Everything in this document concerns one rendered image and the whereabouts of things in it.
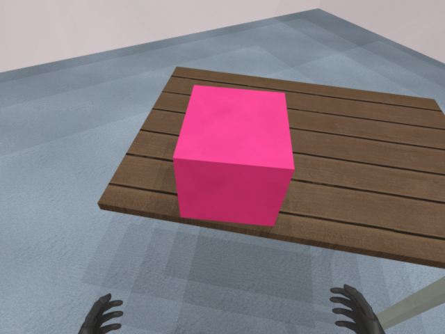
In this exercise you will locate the robot right hand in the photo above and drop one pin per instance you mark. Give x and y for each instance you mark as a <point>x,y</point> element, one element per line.
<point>366,322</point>

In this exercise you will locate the robot left hand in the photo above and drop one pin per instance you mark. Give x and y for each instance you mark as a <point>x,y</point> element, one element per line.
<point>95,317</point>

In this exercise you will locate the table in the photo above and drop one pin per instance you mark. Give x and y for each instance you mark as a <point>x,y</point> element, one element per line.
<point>369,174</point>

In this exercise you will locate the carton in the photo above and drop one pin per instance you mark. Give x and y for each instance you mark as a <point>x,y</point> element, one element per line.
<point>233,161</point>

